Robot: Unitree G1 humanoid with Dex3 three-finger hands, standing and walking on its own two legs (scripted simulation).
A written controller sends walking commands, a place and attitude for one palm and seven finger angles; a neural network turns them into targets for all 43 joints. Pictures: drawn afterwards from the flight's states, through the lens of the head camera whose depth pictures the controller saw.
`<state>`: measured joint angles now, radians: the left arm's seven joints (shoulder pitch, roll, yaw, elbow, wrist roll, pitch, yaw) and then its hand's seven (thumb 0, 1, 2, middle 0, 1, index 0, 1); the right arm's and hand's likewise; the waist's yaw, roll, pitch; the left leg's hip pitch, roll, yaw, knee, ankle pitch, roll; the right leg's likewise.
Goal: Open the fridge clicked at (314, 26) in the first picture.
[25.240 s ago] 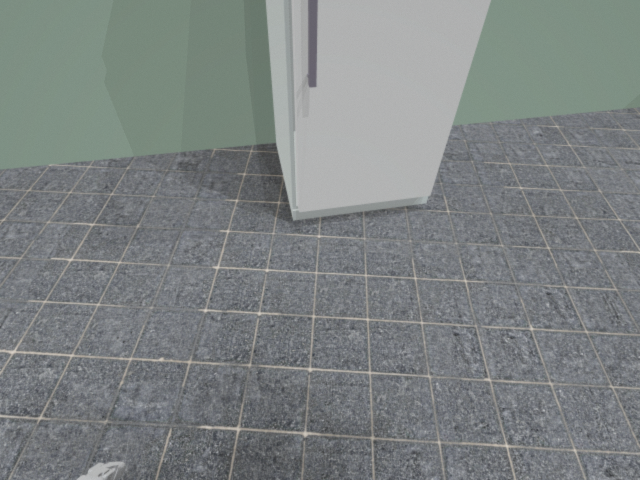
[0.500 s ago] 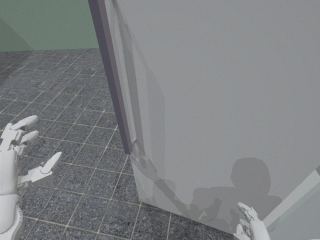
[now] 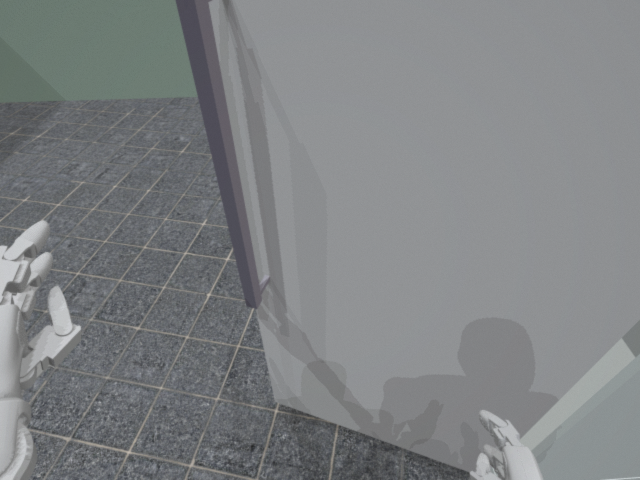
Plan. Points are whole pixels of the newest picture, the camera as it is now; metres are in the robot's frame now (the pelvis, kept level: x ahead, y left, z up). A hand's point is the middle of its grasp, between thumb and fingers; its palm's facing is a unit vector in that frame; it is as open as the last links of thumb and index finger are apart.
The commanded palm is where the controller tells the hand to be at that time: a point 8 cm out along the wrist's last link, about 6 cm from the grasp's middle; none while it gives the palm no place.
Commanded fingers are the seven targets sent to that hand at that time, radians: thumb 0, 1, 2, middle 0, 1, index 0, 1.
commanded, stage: step back with the hand held close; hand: left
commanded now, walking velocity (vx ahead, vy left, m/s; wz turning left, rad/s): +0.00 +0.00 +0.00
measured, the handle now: (240, 187) +0.45 +0.18 +0.15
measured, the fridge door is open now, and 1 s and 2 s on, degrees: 67 67 67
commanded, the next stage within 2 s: stop stepping back and stand still in 1.38 s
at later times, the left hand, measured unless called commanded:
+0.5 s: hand (45, 364) +0.16 +0.29 +0.14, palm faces +0.38 -0.79 -0.48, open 7.4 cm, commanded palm +0.10 +0.32 +0.17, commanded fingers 0.00 0.90 0.90 -0.20 -0.30 -0.20 -0.30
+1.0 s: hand out of the picture +0.08 +0.28 +0.16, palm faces +0.49 -0.76 -0.44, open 7.4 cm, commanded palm +0.01 +0.32 +0.17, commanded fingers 0.00 0.90 0.90 -0.20 -0.30 -0.20 -0.30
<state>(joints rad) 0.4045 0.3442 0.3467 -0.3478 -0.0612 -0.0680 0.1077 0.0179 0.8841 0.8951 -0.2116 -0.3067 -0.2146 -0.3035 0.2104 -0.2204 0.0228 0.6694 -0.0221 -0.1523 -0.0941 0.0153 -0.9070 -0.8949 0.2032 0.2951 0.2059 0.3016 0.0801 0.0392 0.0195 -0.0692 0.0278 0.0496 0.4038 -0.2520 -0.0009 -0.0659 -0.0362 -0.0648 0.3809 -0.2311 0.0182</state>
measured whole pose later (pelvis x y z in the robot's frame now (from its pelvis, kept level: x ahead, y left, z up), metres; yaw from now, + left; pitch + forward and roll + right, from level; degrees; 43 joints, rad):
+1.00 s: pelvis -0.12 +0.01 -0.03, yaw +2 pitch -1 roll -1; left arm 0.44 0.41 0.46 -0.48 0.00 -0.29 0.15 0.02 0.89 0.90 -0.21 -0.30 -0.22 -0.30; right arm 0.23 -0.21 0.02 0.60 -0.01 -0.16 -0.08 0.02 -0.91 -0.89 0.21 0.30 0.21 0.30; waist 0.00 -0.03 0.05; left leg -0.48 0.00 0.03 0.70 -0.29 0.04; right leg -0.45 -0.04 -0.01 0.62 -0.16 0.03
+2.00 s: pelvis -0.31 -0.01 -0.01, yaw -2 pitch +0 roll +0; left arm 0.55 0.43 0.42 -0.48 -0.02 -0.19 0.16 0.02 0.89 0.90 -0.21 -0.30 -0.21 -0.30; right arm 0.31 -0.21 -0.01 0.63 -0.02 -0.15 -0.08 0.02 -0.91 -0.90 0.20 0.29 0.20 0.30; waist -0.06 -0.03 -0.03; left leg -0.37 0.04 0.06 0.56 -0.25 0.01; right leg -0.21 0.03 -0.08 0.54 -0.36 -0.05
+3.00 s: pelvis -0.29 +0.03 +0.00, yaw +0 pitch +0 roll -1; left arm 0.18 0.31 0.02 1.16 0.01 -0.01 0.01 0.01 0.91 0.90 -0.20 -0.30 -0.21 -0.30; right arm 0.14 -0.26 -0.02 1.14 -0.01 0.01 -0.01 0.01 -0.91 -0.89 0.20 0.29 0.21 0.30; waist 0.00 0.00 0.07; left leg -0.24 0.00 0.06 0.38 -0.13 0.03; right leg -0.09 -0.02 -0.04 0.35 -0.25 0.01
